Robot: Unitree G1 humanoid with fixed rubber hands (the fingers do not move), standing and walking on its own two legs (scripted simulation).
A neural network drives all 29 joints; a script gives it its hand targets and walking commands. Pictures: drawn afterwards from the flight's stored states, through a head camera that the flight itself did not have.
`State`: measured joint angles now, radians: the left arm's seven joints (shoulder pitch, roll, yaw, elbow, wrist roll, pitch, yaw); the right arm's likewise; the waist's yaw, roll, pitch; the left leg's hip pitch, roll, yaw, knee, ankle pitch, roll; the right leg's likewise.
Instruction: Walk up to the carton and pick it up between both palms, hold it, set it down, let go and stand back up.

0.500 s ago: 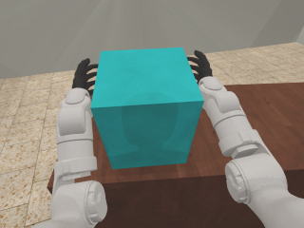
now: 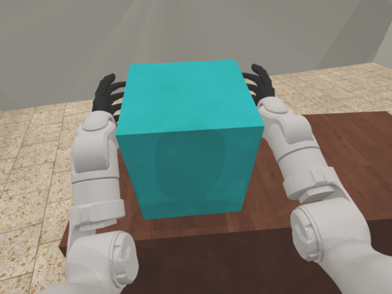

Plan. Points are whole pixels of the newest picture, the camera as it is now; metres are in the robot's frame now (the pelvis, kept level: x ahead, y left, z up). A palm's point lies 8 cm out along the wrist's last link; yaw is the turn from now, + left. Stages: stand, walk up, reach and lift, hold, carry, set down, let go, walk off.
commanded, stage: hold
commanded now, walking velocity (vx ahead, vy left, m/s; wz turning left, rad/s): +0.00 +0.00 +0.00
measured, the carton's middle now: (188, 142) +0.36 +0.02 +0.18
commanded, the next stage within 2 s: none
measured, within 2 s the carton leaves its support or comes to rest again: neither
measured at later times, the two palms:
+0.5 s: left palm (105, 112) +0.36 +0.17 +0.26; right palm (264, 102) +0.38 -0.13 +0.26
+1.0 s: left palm (105, 112) +0.36 +0.17 +0.26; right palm (265, 101) +0.37 -0.13 +0.26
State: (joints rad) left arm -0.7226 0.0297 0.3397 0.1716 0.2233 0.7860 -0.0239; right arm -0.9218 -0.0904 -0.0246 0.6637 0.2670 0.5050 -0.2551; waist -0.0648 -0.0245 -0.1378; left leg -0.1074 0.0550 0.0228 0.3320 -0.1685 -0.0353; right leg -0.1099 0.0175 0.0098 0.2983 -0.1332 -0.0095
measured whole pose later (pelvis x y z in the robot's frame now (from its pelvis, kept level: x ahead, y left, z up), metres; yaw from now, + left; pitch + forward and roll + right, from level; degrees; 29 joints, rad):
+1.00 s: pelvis +0.00 +0.00 +0.00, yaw +0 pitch -3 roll +0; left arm -0.75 0.03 0.34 0.17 0.22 0.82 -0.02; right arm -0.92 -0.09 -0.04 0.64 0.27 0.54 -0.26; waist -0.07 -0.02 -0.14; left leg -0.11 0.05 0.02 0.33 -0.17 -0.04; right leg -0.11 0.02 0.01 0.30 -0.14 -0.01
